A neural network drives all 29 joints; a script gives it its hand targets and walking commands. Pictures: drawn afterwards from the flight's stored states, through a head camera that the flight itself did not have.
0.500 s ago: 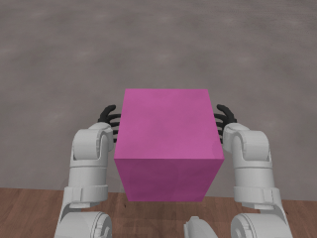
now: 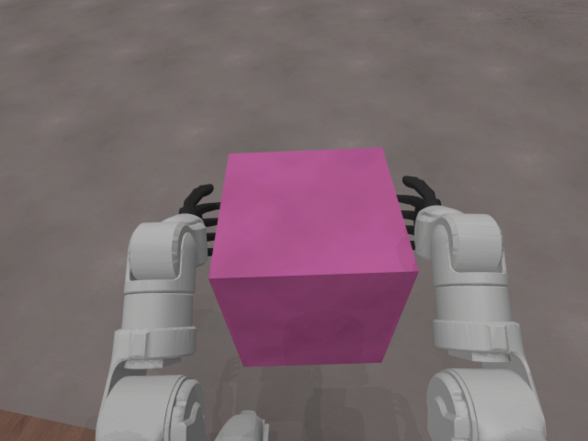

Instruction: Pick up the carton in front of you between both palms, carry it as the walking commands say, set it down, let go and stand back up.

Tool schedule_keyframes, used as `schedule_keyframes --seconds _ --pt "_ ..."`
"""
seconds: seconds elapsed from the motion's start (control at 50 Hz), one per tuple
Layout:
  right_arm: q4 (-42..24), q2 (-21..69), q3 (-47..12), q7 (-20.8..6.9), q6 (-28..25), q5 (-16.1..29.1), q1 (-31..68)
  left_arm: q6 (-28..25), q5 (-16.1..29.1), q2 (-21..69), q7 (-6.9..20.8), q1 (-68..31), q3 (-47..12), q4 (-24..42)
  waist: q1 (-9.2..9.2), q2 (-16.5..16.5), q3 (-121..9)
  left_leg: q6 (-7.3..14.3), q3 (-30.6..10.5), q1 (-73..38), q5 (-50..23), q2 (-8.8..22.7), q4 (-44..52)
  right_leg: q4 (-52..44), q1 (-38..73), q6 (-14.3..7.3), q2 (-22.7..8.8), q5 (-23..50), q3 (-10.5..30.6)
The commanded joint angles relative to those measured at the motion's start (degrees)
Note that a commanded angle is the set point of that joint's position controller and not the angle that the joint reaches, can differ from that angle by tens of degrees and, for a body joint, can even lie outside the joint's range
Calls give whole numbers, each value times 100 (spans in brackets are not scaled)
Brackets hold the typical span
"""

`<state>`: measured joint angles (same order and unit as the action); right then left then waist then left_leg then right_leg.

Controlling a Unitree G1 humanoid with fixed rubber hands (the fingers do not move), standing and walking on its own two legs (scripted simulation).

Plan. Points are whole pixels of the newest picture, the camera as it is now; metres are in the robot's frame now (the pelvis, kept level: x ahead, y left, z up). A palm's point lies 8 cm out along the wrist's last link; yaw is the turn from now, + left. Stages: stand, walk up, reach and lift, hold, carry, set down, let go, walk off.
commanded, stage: carry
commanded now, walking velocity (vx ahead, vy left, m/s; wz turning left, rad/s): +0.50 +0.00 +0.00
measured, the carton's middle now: (308, 263) +0.36 +0.02 +0.03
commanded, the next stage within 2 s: none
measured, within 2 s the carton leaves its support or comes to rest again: neither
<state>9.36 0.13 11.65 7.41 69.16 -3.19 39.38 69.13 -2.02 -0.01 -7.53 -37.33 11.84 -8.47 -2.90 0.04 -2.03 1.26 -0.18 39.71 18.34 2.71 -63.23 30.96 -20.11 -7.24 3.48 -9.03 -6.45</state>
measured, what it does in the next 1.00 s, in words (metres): walks ahead: left foot, then right foot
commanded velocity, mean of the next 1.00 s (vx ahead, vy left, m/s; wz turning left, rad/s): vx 0.50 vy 0.00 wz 0.00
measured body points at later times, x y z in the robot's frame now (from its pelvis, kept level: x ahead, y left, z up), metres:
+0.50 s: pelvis +0.30 +0.04 -0.02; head +0.35 +0.04 +0.43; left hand +0.69 +0.15 +0.06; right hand +0.66 -0.15 +0.06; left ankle +0.34 +0.08 -0.75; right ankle +0.28 -0.10 -0.66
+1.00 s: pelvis +0.60 -0.03 +0.00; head +0.62 -0.04 +0.45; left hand +0.92 +0.13 +0.08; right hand +0.94 -0.17 +0.07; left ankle +0.58 +0.10 -0.68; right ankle +0.61 -0.10 -0.75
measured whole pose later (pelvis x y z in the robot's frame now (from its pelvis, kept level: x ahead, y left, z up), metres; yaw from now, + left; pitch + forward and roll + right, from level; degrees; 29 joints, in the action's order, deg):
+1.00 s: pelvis +0.60 -0.03 +0.00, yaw +1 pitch +5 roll +2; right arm -3.5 5.4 11.8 6.0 69.7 -5.5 25.8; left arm 70.3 -6.2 7.0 -7.0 -23.7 12.5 5.6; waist -0.9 0.0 -3.8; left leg -1.2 3.7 29.8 19.5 2.7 -54.9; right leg 19.2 -15.5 -4.2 -0.6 -9.2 -8.8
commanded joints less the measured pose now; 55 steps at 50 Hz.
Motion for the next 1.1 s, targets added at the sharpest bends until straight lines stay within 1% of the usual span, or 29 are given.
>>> schedule_keyframes --seconds 0.0,0.08,0.18,0.2,0.22,0.24,0.26,0.28,0.3,0.32,0.34,0.36,0.4,0.42,0.52,0.58,0.66,0.72,0.74,0.76,0.78,0.8,0.82,0.84,0.88,0.9,0.92,1.02,1.08 --pt "-595 6317 -3414 -1050 -234 2107 3651 -215 2723 6500 1478 -4567 -3648 963 -13 -565 -2488 -47 156 819 -632 52 324 -630 2673 -256 -1562 3381 1749" --pt "-662 6193 -3527 -1017 -235 2041 3557 -223 2677 6361 1486 -4371 -3697 975 -138 -556 -2317 2 360 1053 -1274 -73 1109 -499 3105 -134 -1325 3937 1444" --pt "-396 6085 -3540 -1116 -215 1930 3359 -278 2502 6269 1539 -3986 -3629 598 -366 -617 -1910 179 930 179 -2293 -566 3137 -271 3203 -17 -980 4289 944" --pt "-338 6078 -3515 -1140 -213 1914 3324 -298 2478 6266 1545 -3936 -3615 525 -309 -698 -1880 276 968 -391 -2505 -638 3516 -169 2988 41 -978 4452 832" --pt "-265 6051 -3472 -1164 -218 1887 3270 -315 2464 6285 1551 -3891 -3612 449 -132 -831 -1979 359 1010 -1150 -2615 -704 3733 135 2762 133 -1017 4697 761" --pt "-192 6031 -3412 -1189 -238 1849 3218 -331 2463 6323 1564 -3892 -3619 379 152 -901 -2187 424 1039 -2068 -2723 -703 3959 724 2481 273 -1033 4830 588" --pt "-117 6007 -3330 -1215 -266 1813 3115 -353 2445 6341 1583 -3961 -3634 321 479 -701 -2494 441 896 -3243 -3022 -467 4157 1709 1917 431 -887 4134 280" --pt "-48 5914 -3225 -1255 -289 1773 3012 -369 2426 6393 1606 -4003 -3648 261 555 99 -2945 604 -369 -4895 -4863 770 3354 2901 518 583 -613 1199 226" --pt "119 5782 -3109 -1270 -328 1744 2966 -326 2466 6536 1614 -4010 -3609 90 667 1532 -3487 1709 -2477 -6612 -5429 2101 3037 4709 -1582 869 143 -2578 543" --pt "204 5874 -3158 -1301 -357 1821 2851 -349 2429 6509 1584 -3966 -3549 120 731 1234 -3788 2013 -3061 -6582 -3108 2076 3455 5420 -2206 706 -9 -2499 927" --pt "-72 6180 -3323 -1351 -414 2020 3080 -385 2451 6549 1536 -4244 -3615 391 735 868 -3401 1826 -2894 -6029 -1834 1720 3757 5286 -2500 542 -233 -2119 965" --pt "-476 6431 -3503 -1387 -449 2253 3575 -422 2447 6589 1467 -4484 -3649 632 638 439 -2972 1537 -2517 -5324 -1571 1525 3983 4927 -2465 496 -386 -1781 929" --pt "-1042 6693 -3808 -1416 -472 2678 4209 -451 2364 6551 1304 -4510 -3604 964 531 221 -2721 1279 -2029 -4387 -1251 1328 4271 4341 -2085 541 -604 -1444 870" --pt "-1176 6721 -3890 -1420 -472 2808 4277 -455 2290 6491 1231 -4339 -3603 1008 513 273 -2694 1214 -1827 -4146 -1202 1245 4360 4147 -1960 575 -636 -1370 774" --pt "-1271 6541 -4020 -1490 -423 2939 3966 -456 1917 6178 1050 -3689 -3654 1066 582 505 -2683 1212 -1170 -4595 -2789 1137 4338 2914 -2418 759 -764 -906 453" --pt "-1297 6332 -4016 -1519 -377 2867 3898 -412 1907 6027 1034 -3770 -3786 1209 619 598 -2510 1028 -766 -4842 -3523 986 4304 2082 -2414 750 -719 -250 290" --pt "-958 6020 -3800 -1529 -217 2590 3408 -244 1935 5873 1085 -3609 -3831 1061 642 736 -2193 818 -258 -5067 -4176 807 4199 805 -2015 664 -511 415 7" --pt "-699 5936 -3615 -1532 -82 2368 3050 -76 2003 5883 1201 -3481 -3785 888 607 911 -1984 563 127 -5037 -4938 680 3941 -344 -1200 573 -243 773 -338" --pt "-656 5942 -3565 -1533 -42 2310 2961 -26 2025 5911 1246 -3432 -3761 835 525 1002 -2068 423 294 -4895 -5328 641 3551 -698 -540 515 -132 853 -491" --pt "-625 5962 -3538 -1538 -1 2278 2856 12 2030 5966 1291 -3386 -3728 789 398 897 -2291 218 560 -4451 -5127 562 2872 -1125 582 466 -117 1156 -576" --pt "-652 5962 -3534 -1549 39 2277 2887 40 2024 5999 1334 -3182 -3643 709 204 555 -2609 36 650 -3526 -3857 485 2029 -1015 1872 375 -650 1114 -42" --pt "-699 6133 -3592 -1574 104 2323 2949 60 1947 5872 1359 -3107 -3531 688 179 -604 -3249 -164 647 -1980 -1658 104 715 -513 3507 -179 -2243 1939 2163" --pt "-764 6239 -3602 -1594 145 2320 2972 57 1904 5939 1372 -2998 -3509 635 162 -1651 -3167 -254 371 -370 981 -613 -342 -1007 4221 -827 -2693 1861 3612" --pt "-856 6387 -3675 -1598 147 2327 2960 71 1959 6153 1411 -2895 -3530 834 210 -1351 -2943 -124 4 159 1079 -294 -845 -1094 4052 -799 -2639 1501 3365" --pt "-1187 6667 -3703 -1586 117 2287 2806 73 2082 6538 1492 -3014 -3678 1376 185 -467 -2477 -91 -48 103 494 122 -237 -1363 3244 -354 -2322 1483 2411" --pt "-1360 6763 -3748 -1565 100 2237 2632 72 2113 6667 1521 -2983 -3733 1615 202 -397 -2335 -145 -53 -97 266 261 214 -1568 2877 -203 -2216 1342 2088" --pt "-1534 6815 -3819 -1535 75 2182 2400 66 2119 6739 1544 -2839 -3816 1835 210 -498 -2353 -206 55 -328 128 242 528 -1685 2731 -118 -2138 1375 1809" --pt "-2265 6614 -4267 -1400 -104 1767 921 21 2028 6508 1686 -1500 -4257 2581 194 -758 -2216 -383 522 -292 -461 137 1804 -1808 2910 -72 -1819 1916 947" --pt "-2483 6386 -4494 -1424 -131 1597 62 -15 1896 6299 1797 -522 -4442 2652 191 -899 -1889 -398 818 -467 -1039 -31 2523 -1538 2819 92 -1613 3478 392"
